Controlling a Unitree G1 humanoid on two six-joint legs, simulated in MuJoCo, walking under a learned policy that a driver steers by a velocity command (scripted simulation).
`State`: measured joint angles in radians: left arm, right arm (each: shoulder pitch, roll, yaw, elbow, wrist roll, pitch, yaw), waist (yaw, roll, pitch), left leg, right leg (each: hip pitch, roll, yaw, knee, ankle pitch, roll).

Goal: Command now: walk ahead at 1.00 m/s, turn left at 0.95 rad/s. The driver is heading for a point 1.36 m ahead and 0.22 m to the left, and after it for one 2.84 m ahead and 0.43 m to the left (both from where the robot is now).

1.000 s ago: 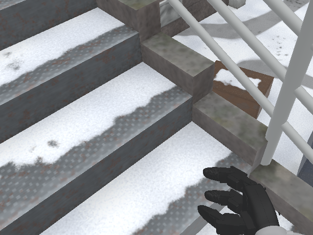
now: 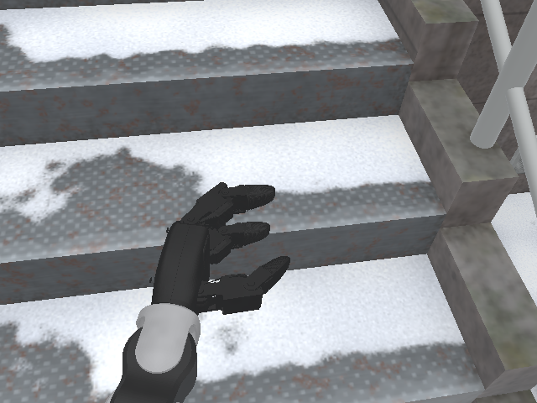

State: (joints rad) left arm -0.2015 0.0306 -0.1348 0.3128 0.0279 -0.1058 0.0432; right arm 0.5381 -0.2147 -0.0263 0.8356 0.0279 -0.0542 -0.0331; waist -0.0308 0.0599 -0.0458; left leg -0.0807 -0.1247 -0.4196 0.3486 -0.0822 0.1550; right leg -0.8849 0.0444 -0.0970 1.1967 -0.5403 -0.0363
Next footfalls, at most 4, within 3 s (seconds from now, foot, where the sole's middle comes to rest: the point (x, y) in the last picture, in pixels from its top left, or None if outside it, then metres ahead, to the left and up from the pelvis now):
0.48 left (102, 390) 0.42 0.32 -0.51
0.92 right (81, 209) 0.74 0.39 -0.36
1.22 left None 1.06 0.68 -0.21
1.66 right None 1.40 0.42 -0.06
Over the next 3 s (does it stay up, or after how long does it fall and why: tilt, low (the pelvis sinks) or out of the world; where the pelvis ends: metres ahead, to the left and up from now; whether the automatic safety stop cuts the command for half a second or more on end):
stays up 1.86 0.29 0.92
